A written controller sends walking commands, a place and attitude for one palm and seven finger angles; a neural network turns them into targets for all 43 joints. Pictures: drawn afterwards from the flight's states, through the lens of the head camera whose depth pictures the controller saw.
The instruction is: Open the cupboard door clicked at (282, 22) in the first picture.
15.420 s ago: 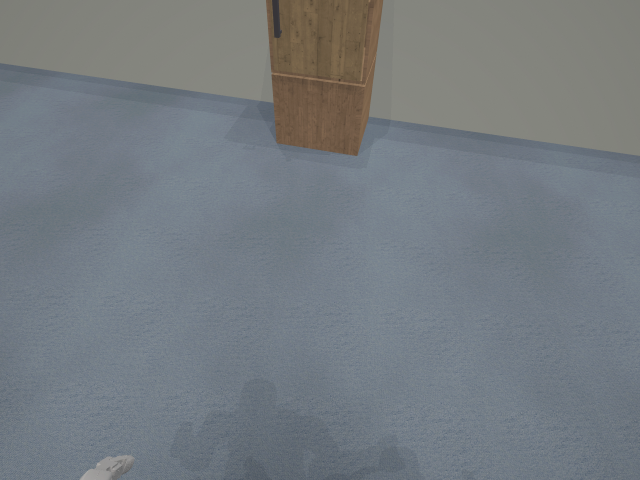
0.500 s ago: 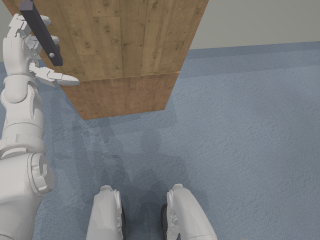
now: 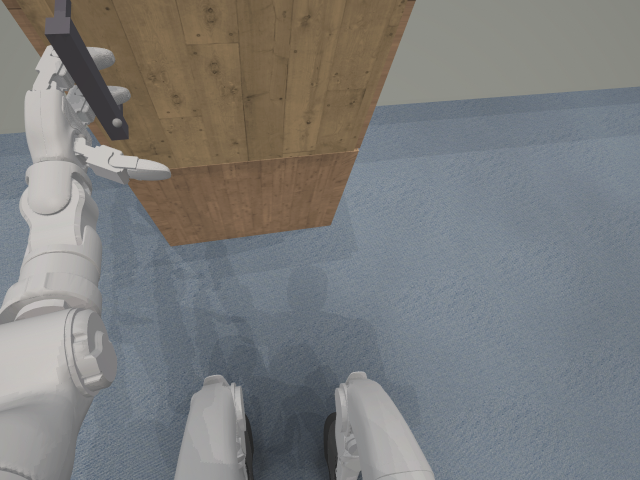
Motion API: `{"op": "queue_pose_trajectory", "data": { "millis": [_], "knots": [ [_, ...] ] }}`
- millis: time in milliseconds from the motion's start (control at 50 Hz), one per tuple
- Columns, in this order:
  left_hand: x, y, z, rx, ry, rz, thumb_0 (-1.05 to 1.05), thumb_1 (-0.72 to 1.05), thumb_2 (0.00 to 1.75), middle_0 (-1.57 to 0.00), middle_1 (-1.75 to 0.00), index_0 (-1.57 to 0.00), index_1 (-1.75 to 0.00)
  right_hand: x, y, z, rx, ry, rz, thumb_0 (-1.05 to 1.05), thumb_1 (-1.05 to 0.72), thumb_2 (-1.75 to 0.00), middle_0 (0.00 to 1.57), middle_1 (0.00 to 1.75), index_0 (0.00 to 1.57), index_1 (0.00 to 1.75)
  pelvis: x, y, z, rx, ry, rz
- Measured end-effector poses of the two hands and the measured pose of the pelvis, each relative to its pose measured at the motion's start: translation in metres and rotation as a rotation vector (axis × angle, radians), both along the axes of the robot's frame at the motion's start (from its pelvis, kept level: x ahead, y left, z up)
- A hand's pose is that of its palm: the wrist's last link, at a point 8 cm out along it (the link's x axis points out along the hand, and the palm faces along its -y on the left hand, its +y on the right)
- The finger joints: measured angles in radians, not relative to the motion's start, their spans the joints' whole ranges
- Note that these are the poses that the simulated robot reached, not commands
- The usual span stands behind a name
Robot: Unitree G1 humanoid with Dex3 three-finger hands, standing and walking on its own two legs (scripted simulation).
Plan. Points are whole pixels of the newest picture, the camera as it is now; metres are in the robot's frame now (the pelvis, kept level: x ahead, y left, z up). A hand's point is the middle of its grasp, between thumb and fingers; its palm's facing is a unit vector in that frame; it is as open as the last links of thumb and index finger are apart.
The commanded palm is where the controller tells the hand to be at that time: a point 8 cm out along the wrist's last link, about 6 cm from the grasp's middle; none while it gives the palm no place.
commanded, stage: slide the fingers in behind the handle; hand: left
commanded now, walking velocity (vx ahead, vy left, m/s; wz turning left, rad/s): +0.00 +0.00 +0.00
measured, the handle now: (94, 75) +0.58 +0.23 +0.05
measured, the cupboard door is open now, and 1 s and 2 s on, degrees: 0 0 40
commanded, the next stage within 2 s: close the thumb around the handle in 0.02 s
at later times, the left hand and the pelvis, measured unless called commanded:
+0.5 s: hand (121, 115) +0.53 +0.20 +0.04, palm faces +0.13 -0.99 -0.03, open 10.0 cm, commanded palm +0.51 +0.22 +0.04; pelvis +0.00 +0.00 +0.00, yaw +0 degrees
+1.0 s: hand (120, 114) +0.53 +0.20 +0.04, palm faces +0.12 -0.99 -0.02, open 5.6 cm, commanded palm +0.50 +0.22 +0.04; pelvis +0.00 +0.00 +0.00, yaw +0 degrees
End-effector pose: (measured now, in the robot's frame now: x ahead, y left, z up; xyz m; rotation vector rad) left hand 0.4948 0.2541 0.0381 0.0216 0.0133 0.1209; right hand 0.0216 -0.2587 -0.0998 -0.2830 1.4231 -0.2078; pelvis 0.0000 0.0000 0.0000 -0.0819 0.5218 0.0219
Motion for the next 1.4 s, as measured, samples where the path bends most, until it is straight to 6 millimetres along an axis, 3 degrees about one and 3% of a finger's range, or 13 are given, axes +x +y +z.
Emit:
{"op": "queue_pose_trajectory", "data": {
  "millis": [180, 280, 760, 1120, 1260, 1400],
  "knots": [
    [0.004, -0.003, 0.001, -0.001, -0.014, 0.006, -0.01, -0.5, 0.3, -0.3, -1.2, -0.3, -1.2, -0.002, -0.003, 0.0, -0.015, 0.004, 0.004, 0.0, -0.9, -0.9, 0.2, 0.3, 0.2, 0.3, -0.001, 0.0, -0.002, -0.002, 0.005, 0.003],
    [0.006, -0.003, 0.001, 0.006, -0.009, 0.012, -0.01, -0.4, 0.34, -0.31, -1.21, -0.3, -1.21, -0.004, -0.003, -0.001, -0.011, 0.014, 0.005, 0.0, -0.9, -0.9, 0.2, 0.3, 0.2, 0.3, -0.001, 0.0, -0.002, -0.002, 0.01, 0.005],
    [0.01, -0.003, 0.0, 0.006, -0.002, 0.016, 0.01, 0.74, 0.83, -0.39, -1.34, -0.36, -1.33, 0.0, 0.0, 0.0, 0.002, 0.026, -0.001, 0.0, -0.9, -0.9, 0.2, 0.3, 0.2, 0.3, 0.005, 0.0, 0.001, -0.001, 0.015, 0.003],
    [0.004, -0.003, -0.001, -0.006, -0.008, -0.004, 0.01, 0.75, 0.8, -0.38, -1.35, -0.36, -1.35, 0.007, 0.001, 0.002, 0.003, 0.0, -0.012, 0.0, -0.9, -0.9, 0.2, 0.3, 0.2, 0.3, 0.005, 0.001, 0.002, 0.001, 0.009, -0.005],
    [-0.026, -0.011, 0.0, -0.009, -0.002, -0.015, 0.01, 0.74, 0.76, -0.38, -1.35, -0.36, -1.35, 0.021, 0.009, 0.008, 0.045, -0.039, -0.026, 0.0, -0.9, -0.9, 0.2, 0.3, 0.2, 0.3, 0.012, 0.004, 0.014, 0.014, -0.013, -0.012],
    [-0.071, -0.028, 0.0, -0.026, 0.006, -0.029, 0.01, 0.71, 0.74, -0.37, -1.35, -0.37, -1.35, 0.059, 0.013, 0.018, 0.073, -0.143, 0.006, 0.0, -0.9, -0.9, 0.2, 0.3, 0.2, 0.3, 0.02, 0.004, 0.026, 0.025, -0.049, -0.01]
  ]
}}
